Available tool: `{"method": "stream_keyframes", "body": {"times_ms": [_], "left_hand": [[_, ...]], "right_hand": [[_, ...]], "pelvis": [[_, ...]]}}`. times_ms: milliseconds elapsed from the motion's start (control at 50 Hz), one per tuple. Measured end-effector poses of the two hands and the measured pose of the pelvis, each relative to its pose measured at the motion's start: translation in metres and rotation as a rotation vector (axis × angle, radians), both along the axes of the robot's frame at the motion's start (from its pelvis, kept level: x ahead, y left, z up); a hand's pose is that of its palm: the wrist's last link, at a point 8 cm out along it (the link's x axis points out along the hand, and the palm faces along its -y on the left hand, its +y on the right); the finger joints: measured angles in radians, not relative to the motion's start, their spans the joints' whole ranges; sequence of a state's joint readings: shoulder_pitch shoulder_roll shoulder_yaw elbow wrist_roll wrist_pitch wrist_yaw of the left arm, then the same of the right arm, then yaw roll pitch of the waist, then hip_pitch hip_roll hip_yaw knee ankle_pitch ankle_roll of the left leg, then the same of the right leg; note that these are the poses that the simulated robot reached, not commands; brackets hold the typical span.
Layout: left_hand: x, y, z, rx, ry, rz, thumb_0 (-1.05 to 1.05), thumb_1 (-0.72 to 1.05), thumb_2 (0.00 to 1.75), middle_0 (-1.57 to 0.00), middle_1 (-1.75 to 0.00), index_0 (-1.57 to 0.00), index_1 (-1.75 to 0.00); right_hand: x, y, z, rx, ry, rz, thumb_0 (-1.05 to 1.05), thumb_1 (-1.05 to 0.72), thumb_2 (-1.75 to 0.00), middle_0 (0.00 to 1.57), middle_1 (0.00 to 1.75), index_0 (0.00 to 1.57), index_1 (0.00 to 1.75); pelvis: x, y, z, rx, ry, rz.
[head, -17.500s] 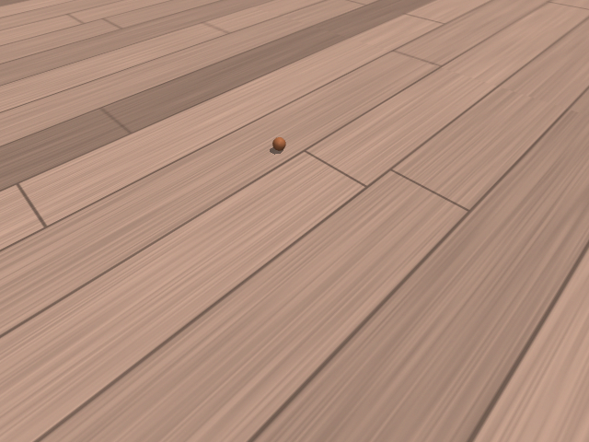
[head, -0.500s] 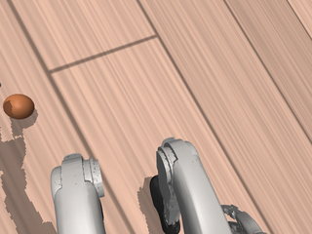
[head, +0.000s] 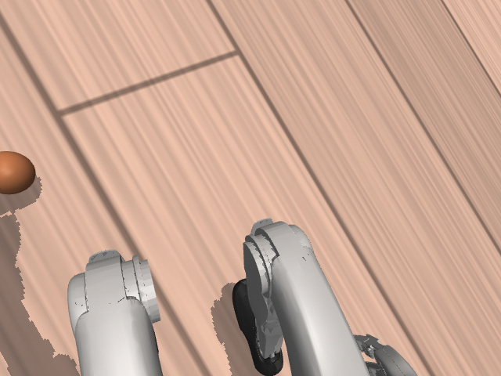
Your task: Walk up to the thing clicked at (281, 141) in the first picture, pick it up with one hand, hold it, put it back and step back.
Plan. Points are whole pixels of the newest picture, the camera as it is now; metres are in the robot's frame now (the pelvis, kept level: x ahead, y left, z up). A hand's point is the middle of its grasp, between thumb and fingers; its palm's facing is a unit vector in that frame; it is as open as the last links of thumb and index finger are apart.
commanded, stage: rise first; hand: left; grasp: from above
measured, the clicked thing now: (9, 172) +0.48 +0.35 -0.28
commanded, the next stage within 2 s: none
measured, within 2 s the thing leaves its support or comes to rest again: neither
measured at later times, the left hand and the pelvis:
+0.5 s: hand out of the picture +0.44 +0.38 -0.17, palm faces -0.44 -0.11 -0.89, open 14.1 cm; pelvis +0.00 +0.00 +0.00, yaw +0 degrees
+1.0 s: hand out of the picture +0.44 +0.38 -0.17, palm faces -0.45 -0.11 -0.89, open 14.1 cm; pelvis +0.00 +0.00 +0.00, yaw +0 degrees
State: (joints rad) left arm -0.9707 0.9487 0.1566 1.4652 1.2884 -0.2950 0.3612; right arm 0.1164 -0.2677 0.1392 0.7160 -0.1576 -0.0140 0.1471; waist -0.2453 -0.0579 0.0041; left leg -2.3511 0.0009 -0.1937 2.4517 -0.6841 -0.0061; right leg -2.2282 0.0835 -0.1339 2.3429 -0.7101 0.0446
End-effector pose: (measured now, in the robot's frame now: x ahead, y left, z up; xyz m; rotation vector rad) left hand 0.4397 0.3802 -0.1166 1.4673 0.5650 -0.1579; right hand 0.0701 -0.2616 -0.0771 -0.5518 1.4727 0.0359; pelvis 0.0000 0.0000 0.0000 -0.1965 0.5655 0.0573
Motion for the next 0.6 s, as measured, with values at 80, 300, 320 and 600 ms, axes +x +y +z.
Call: {"method": "stream_keyframes", "body": {"times_ms": [80,300,320,600], "left_hand": [[-0.0008,0.0013,-0.0004,0.003,0.008,-0.002,0.00,-0.54,1.00,-0.09,-1.05,-0.08,-1.04],[-0.0007,0.0014,0.0021,0.003,0.016,-0.007,0.00,-0.54,1.00,-0.09,-1.04,-0.09,-1.04],[-0.0001,0.0012,0.0024,0.001,0.012,-0.007,0.00,-0.54,1.00,-0.09,-1.04,-0.09,-1.04],[0.0022,0.0003,0.0034,0.002,0.011,-0.005,0.00,-0.54,1.01,-0.09,-1.05,-0.09,-1.04]], "right_hand": [[-0.0001,0.0007,0.0005,0.003,0.000,0.003,0.00,-0.91,-0.90,0.20,0.30,0.21,0.30],[0.0031,0.0013,-0.0009,0.015,-0.007,0.020,0.00,-0.91,-0.90,0.20,0.30,0.21,0.30],[0.0032,0.0013,-0.0009,0.015,-0.007,0.021,0.00,-0.91,-0.90,0.20,0.30,0.21,0.30],[0.0014,0.0008,0.0001,0.014,-0.006,0.016,0.00,-0.91,-0.90,0.20,0.30,0.21,0.30]], "pelvis": [[-0.0004,0.0000,0.0001,-0.001,0.000,0.001],[-0.0013,-0.0010,0.0005,0.001,-0.004,0.001],[-0.0014,-0.0011,0.0005,0.000,-0.004,0.000],[-0.0016,-0.0011,0.0011,0.000,-0.004,-0.003]]}}
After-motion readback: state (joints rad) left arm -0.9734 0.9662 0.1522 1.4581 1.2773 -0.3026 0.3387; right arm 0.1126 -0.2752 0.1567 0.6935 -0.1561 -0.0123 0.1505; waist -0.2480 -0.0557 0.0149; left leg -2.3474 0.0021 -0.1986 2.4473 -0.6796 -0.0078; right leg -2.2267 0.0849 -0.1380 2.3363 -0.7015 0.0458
